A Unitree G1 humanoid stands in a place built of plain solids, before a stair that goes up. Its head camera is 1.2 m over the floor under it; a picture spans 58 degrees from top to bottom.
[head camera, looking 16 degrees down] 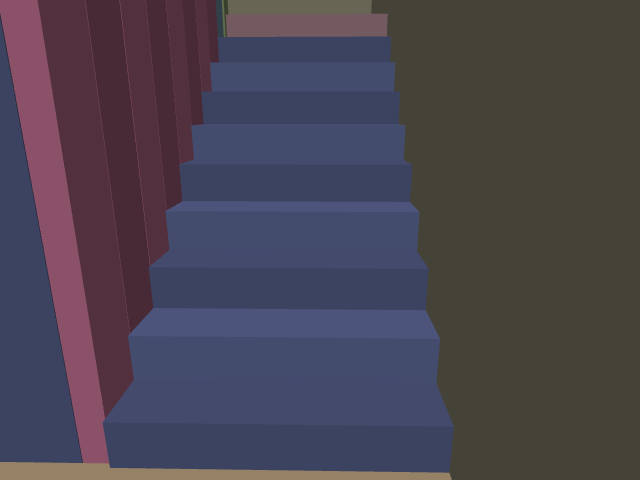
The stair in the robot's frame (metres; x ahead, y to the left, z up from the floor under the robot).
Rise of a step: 0.19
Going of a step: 0.25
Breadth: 1.20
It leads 1 degrees to the right of straight ahead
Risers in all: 10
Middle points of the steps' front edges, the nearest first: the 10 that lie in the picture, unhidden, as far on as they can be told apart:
1.24 0.15 0.19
1.49 0.14 0.38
1.74 0.14 0.58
1.99 0.13 0.77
2.25 0.13 0.96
2.50 0.12 1.15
2.75 0.12 1.34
3.00 0.11 1.53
3.25 0.11 1.73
3.51 0.11 1.92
